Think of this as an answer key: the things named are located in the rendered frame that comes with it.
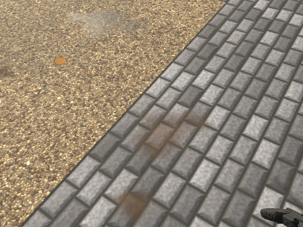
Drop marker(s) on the right robot hand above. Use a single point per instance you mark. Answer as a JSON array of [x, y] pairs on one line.
[[288, 216]]

